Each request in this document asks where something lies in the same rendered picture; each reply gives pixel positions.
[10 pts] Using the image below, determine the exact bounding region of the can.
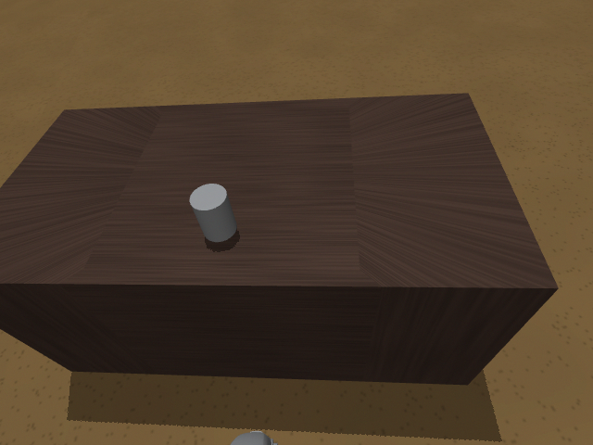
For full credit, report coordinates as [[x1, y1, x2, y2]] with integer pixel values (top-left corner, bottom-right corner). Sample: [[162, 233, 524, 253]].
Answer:
[[190, 184, 237, 242]]

